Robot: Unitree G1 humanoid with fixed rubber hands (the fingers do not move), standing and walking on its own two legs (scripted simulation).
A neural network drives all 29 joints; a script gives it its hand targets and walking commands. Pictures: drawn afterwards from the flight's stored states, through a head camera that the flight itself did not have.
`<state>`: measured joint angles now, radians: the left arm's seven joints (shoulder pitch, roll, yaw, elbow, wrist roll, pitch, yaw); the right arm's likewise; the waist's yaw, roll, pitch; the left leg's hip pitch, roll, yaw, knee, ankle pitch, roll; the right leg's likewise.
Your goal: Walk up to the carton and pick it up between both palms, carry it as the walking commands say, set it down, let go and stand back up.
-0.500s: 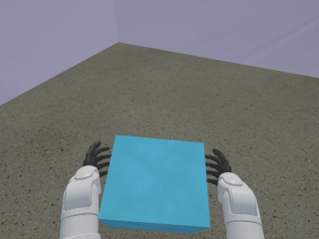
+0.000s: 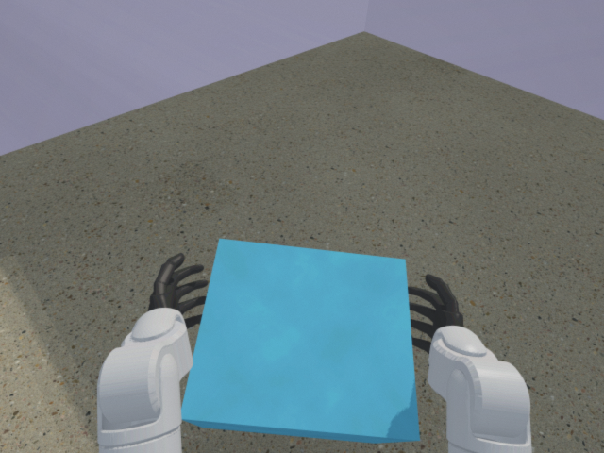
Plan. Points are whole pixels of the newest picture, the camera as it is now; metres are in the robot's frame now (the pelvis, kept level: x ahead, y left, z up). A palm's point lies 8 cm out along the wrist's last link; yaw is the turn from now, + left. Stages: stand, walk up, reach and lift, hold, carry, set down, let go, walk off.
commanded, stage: carry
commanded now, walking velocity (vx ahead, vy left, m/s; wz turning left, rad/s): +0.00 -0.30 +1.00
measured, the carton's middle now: (301, 346) +0.28 +0.01 +0.00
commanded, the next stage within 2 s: none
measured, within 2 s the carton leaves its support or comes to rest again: neither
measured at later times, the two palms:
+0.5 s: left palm out of the picture +0.13 +0.13 +0.10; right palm (425, 307) +0.29 -0.14 +0.09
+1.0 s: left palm out of the picture +0.03 +0.02 +0.11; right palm (437, 297) +0.30 -0.15 +0.10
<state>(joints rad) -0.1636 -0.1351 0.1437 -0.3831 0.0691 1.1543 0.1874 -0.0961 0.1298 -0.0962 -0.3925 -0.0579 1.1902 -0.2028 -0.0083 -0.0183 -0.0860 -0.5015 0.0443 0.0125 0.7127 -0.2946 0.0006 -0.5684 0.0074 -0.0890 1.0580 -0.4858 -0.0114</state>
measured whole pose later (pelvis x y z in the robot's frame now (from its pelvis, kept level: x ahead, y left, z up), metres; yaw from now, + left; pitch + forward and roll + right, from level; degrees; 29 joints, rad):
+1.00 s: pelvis +0.04 -0.29 +0.01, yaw +60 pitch +5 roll +0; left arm -0.11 -0.13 0.11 -0.44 0.08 1.15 0.17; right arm -0.08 0.13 -0.07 -0.47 -0.06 1.21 -0.21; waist -0.01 0.03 -0.10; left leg -0.61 0.04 0.02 0.98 -0.41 -0.06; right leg -0.34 -0.12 -0.36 0.62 -0.34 -0.04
